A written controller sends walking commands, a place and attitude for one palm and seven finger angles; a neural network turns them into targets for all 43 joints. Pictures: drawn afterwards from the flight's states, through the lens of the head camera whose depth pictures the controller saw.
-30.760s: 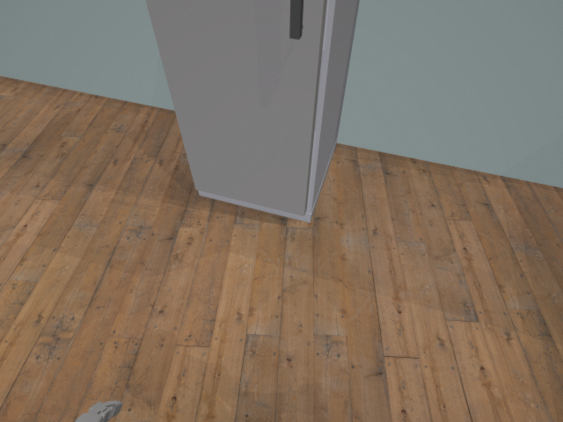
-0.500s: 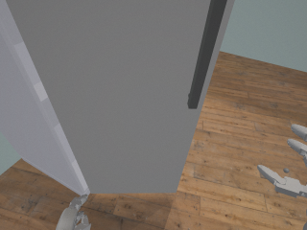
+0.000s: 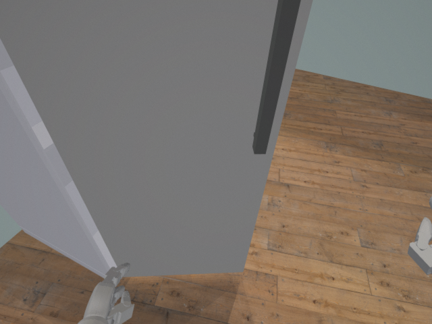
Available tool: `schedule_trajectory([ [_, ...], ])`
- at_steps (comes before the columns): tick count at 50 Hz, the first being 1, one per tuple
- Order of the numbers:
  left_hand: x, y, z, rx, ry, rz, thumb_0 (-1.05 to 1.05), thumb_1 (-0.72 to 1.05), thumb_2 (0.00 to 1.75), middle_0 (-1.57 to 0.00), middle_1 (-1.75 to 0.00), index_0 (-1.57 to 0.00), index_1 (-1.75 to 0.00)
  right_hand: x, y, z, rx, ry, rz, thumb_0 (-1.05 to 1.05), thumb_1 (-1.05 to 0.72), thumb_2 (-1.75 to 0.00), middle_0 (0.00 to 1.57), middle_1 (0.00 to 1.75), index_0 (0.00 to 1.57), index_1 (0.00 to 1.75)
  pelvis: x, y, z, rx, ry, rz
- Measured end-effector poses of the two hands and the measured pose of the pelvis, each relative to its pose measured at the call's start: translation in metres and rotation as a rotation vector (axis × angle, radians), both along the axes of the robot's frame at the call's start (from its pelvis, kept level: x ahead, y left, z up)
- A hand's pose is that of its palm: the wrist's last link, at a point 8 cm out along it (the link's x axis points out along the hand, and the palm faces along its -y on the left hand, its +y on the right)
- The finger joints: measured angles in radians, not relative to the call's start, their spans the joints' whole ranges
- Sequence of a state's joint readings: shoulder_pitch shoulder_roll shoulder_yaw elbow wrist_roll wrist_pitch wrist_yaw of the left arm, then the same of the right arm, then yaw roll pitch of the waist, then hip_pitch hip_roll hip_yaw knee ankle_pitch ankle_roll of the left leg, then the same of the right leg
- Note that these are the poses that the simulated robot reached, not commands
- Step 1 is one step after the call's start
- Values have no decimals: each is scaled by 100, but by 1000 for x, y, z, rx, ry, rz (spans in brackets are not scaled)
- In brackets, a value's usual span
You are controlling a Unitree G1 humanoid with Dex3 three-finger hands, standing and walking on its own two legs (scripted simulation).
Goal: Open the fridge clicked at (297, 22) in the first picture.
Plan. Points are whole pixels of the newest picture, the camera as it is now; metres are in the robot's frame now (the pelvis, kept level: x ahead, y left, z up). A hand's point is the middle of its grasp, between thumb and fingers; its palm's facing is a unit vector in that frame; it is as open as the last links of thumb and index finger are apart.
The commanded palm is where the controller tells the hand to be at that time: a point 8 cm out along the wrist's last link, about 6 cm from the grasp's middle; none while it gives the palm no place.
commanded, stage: draw the hand back to the body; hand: right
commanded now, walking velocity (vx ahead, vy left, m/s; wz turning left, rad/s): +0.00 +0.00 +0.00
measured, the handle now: (270, 74) +0.48 -0.11 +0.26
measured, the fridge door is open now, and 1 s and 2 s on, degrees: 61 61 61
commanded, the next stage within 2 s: step back with the hand held close in 0.14 s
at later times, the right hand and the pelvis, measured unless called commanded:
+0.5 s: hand (400, 243) +0.19 -0.26 +0.15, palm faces +0.37 +0.81 -0.45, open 7.4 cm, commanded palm +0.13 -0.30 +0.17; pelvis -0.01 +0.00 +0.00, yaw +1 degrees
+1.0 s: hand out of the picture +0.10 -0.29 +0.15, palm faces +0.46 +0.74 -0.48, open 7.4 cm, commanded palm +0.05 -0.32 +0.17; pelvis -0.09 -0.01 -0.01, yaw -2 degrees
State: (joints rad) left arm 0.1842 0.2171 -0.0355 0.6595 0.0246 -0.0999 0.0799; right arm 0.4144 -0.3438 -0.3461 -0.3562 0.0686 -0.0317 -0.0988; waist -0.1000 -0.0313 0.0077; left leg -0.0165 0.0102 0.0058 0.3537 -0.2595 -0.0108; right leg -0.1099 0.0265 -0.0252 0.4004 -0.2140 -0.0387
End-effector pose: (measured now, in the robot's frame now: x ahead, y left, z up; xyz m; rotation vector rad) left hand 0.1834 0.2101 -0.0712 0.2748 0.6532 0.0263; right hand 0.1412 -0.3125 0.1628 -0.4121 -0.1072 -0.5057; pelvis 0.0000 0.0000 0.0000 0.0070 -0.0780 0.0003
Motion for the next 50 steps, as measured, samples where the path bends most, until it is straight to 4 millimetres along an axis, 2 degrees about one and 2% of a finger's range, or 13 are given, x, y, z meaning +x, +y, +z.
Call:
schedule_trajectory([
  [15,-10,9,-4,-1,27,26,2,90,89,-20,-30,-20,-30,5,6,2,-11,3,23,2,-89,-90,21,31,21,30,0,3,0,3,3,2],
  [21,-15,17,-2,11,49,76,2,90,89,-20,-30,-21,-30,12,10,8,-77,-9,76,2,-89,-90,21,31,21,30,-7,1,-1,13,62,5],
  [26,-26,23,1,18,48,138,1,90,89,-20,-30,-20,-30,9,14,6,-117,31,145,2,-89,-90,21,31,21,30,-17,-5,-2,10,87,21],
  [31,-44,23,1,29,54,168,1,90,89,-20,-30,-20,-30,-4,7,7,-150,41,163,2,-89,-90,21,31,22,30,-31,-11,-4,11,92,26],
  [41,-86,11,-5,42,64,143,1,90,89,-20,-30,-20,-30,-45,-11,4,-180,-14,108,2,-89,-90,21,31,22,30,-64,-18,-9,25,87,3],
  [50,-105,3,-14,39,67,84,2,90,89,-20,-30,-21,-30,-81,-12,7,-210,-73,75,2,-88,-90,21,31,22,30,-85,-15,-15,30,83,-30],
])
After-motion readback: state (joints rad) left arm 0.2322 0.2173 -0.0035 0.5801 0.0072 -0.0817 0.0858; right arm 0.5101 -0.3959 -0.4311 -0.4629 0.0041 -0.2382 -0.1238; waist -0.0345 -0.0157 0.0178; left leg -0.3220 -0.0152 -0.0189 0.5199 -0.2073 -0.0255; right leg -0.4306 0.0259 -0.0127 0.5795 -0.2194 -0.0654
